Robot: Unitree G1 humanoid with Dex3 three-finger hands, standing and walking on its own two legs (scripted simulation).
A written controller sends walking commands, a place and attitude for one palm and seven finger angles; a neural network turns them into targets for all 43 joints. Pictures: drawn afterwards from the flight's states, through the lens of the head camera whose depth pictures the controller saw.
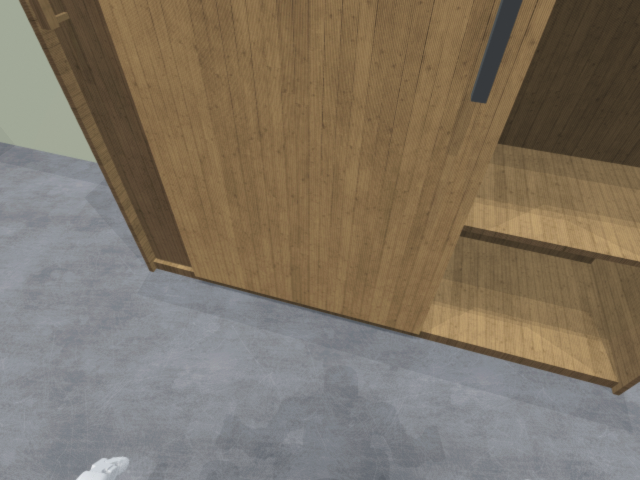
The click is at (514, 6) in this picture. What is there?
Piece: wardrobe's sliding door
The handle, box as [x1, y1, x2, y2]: [471, 0, 522, 103]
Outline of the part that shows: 522,0 501,0 471,93 472,101 485,103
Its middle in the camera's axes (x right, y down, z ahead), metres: +0.28 -0.33 +0.61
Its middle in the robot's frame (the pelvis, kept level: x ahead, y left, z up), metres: +0.72 -0.24 +0.27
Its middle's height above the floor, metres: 1.04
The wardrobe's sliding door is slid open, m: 0.64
